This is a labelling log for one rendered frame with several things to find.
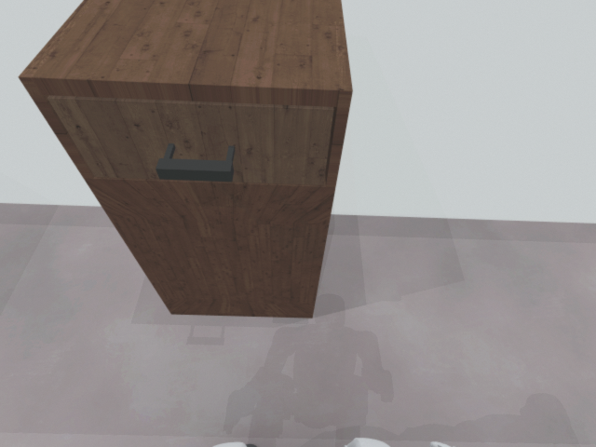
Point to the cabinet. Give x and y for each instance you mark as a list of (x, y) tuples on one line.
[(209, 248)]

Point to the drawer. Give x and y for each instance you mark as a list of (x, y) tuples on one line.
[(124, 138)]

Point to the handle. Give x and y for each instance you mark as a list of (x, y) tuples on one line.
[(168, 168)]

